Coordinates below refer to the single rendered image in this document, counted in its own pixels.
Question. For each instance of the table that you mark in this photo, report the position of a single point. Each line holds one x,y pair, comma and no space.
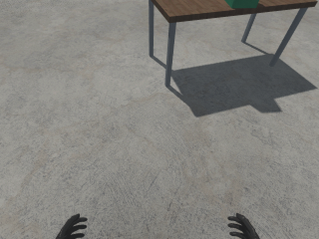
176,11

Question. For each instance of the left robot hand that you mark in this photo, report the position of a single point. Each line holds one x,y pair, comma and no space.
69,228

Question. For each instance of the right robot hand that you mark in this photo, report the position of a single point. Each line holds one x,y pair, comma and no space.
246,227

